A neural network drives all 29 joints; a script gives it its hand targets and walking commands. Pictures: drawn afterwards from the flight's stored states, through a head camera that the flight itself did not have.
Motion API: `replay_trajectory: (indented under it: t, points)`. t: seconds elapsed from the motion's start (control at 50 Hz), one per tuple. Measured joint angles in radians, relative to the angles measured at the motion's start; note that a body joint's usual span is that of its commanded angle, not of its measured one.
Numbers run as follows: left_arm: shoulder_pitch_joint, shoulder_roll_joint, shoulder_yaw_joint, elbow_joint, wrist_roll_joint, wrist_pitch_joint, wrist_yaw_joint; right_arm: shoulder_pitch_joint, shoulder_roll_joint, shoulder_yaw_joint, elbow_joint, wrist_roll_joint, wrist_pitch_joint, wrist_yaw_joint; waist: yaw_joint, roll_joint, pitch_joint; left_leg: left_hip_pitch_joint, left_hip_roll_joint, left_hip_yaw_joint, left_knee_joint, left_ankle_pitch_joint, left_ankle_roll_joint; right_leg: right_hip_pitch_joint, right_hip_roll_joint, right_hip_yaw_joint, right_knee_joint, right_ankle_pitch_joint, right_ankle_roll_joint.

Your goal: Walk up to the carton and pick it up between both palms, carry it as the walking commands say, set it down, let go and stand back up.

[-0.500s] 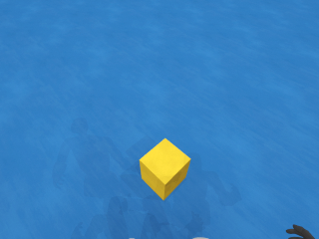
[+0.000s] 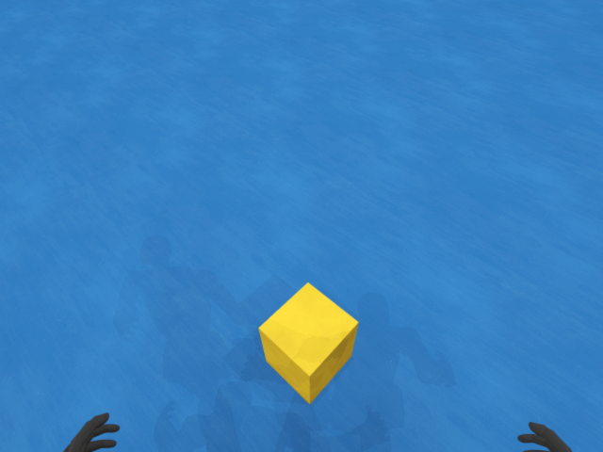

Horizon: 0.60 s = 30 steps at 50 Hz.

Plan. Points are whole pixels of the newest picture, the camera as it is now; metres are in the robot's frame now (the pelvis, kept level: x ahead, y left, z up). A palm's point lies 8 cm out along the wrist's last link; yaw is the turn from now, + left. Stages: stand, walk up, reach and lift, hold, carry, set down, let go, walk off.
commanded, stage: walk up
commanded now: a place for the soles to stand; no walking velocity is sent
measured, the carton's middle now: (308, 343) +0.55 +0.00 -0.64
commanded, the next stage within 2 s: none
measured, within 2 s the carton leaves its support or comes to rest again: neither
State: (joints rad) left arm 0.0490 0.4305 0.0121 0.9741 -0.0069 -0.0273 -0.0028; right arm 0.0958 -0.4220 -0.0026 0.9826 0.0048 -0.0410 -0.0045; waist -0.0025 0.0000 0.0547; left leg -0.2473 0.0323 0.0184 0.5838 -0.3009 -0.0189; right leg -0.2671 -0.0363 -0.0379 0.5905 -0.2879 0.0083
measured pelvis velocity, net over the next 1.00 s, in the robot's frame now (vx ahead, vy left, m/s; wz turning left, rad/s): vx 0.14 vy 0.25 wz -0.44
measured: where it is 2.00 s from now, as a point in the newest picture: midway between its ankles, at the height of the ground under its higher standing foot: outside the picture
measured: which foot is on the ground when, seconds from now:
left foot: down 0.00-0.18, up 0.20-0.50, down 0.52-0.74, up 0.76-1.00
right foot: down 0.00-0.52, up 0.54-0.74, down 0.76-1.00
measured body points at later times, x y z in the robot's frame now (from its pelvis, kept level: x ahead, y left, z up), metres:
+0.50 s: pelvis +0.02 +0.10 -0.01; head +0.06 +0.07 +0.43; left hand +0.08 +0.51 -0.06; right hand +0.18 -0.27 -0.08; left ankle +0.09 +0.26 -0.72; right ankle +0.02 -0.12 -0.73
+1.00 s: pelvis +0.14 +0.25 -0.03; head +0.15 +0.21 +0.42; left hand +0.35 +0.59 -0.06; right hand +0.12 -0.12 -0.11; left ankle +0.27 +0.39 -0.70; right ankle +0.10 +0.07 -0.73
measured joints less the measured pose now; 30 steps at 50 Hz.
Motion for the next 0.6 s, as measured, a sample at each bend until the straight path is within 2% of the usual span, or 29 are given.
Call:
replay_trajectory:
  t: [0.18, 0.2, 0.24, 0.3, 0.36, 0.42, 0.5, 0.54, 0.56, 0.6]
  points:
    - [-0.029, -0.018, -0.010, 0.093, 0.002, 0.009, -0.005, -0.045, 0.004, 0.004, 0.079, -0.004, 0.007, 0.005, 0.006, -0.007, -0.008, 0.078, 0.000, 0.001, -0.144, 0.071, -0.001, 0.080, 0.004, -0.003, -0.148, 0.072, 0.002]
    - [-0.015, -0.019, -0.002, 0.084, 0.001, 0.002, -0.001, -0.046, 0.000, -0.008, 0.057, -0.016, 0.023, 0.017, 0.007, -0.004, -0.008, 0.066, 0.005, 0.011, -0.114, 0.030, 0.011, 0.080, 0.006, -0.001, -0.155, 0.078, 0.001]
    - [0.058, -0.015, 0.025, 0.049, 0.008, -0.023, 0.020, -0.055, -0.020, -0.040, -0.029, -0.043, 0.059, 0.050, 0.008, 0.011, -0.007, -0.011, -0.007, -0.016, 0.081, -0.108, 0.023, 0.059, 0.013, 0.024, -0.152, 0.081, -0.005]
    - [0.183, 0.008, 0.058, 0.022, 0.012, -0.044, 0.049, -0.074, -0.060, -0.087, -0.152, -0.062, 0.085, 0.087, 0.006, 0.046, 0.006, -0.137, -0.010, -0.073, 0.318, -0.113, 0.011, 0.039, 0.021, 0.069, -0.155, 0.089, -0.006]
    - [0.272, 0.047, 0.083, -0.006, 0.025, -0.054, 0.064, -0.077, -0.096, -0.121, -0.228, -0.072, 0.100, 0.113, 0.020, 0.074, 0.021, -0.217, 0.020, -0.102, 0.368, -0.117, -0.001, 0.013, 0.017, 0.106, -0.131, 0.084, 0.016]
    - [0.331, 0.093, 0.097, -0.044, 0.039, -0.056, 0.073, -0.074, -0.115, -0.139, -0.279, -0.075, 0.120, 0.131, 0.036, 0.084, 0.030, -0.255, 0.037, -0.118, 0.333, -0.153, 0.002, -0.034, 0.000, 0.146, -0.066, 0.048, 0.024]
    - [0.365, 0.145, 0.105, -0.095, 0.051, -0.050, 0.084, -0.058, -0.124, -0.148, -0.327, -0.076, 0.121, 0.140, 0.044, 0.080, 0.030, -0.234, 0.024, -0.109, 0.227, -0.161, 0.019, -0.107, -0.041, 0.209, 0.046, -0.020, 0.030]
    - [0.355, 0.165, 0.107, -0.113, 0.051, -0.040, 0.095, -0.030, -0.118, -0.148, -0.348, -0.087, 0.103, 0.131, 0.034, 0.065, 0.037, -0.217, -0.002, -0.087, 0.187, -0.055, 0.011, -0.166, -0.051, 0.241, 0.190, -0.134, -0.010]
    - [0.335, 0.165, 0.103, -0.113, 0.046, -0.035, 0.104, -0.011, -0.106, -0.143, -0.350, -0.088, 0.096, 0.125, 0.033, 0.059, 0.044, -0.218, -0.007, -0.069, 0.210, -0.032, 0.002, -0.206, -0.035, 0.238, 0.297, -0.190, -0.020]
    - [0.300, 0.153, 0.092, -0.111, 0.032, -0.033, 0.110, 0.027, -0.073, -0.124, -0.342, -0.079, 0.094, 0.113, 0.021, 0.043, 0.050, -0.191, -0.009, -0.032, 0.204, -0.042, 0.009, -0.273, -0.014, 0.178, 0.452, -0.218, -0.026]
